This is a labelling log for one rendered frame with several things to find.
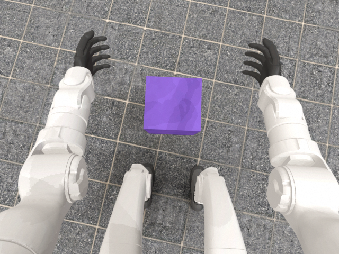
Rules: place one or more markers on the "robot right thigh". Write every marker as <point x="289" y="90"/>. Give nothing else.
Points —
<point x="222" y="234"/>

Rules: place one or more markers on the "carton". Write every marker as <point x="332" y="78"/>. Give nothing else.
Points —
<point x="173" y="105"/>

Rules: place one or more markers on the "robot left upper arm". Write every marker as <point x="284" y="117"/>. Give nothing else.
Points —
<point x="49" y="185"/>

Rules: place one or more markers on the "robot right forearm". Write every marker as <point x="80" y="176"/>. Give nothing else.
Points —
<point x="286" y="127"/>

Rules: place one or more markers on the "right robot hand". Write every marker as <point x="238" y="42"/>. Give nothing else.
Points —
<point x="270" y="61"/>

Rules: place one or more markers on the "robot left forearm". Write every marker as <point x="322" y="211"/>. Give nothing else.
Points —
<point x="68" y="116"/>

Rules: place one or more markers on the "robot right upper arm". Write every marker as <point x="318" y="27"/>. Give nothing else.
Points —
<point x="308" y="198"/>

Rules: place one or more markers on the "left robot hand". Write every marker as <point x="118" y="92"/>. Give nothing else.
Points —
<point x="84" y="52"/>

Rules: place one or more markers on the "right robot shin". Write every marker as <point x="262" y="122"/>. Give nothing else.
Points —
<point x="208" y="170"/>

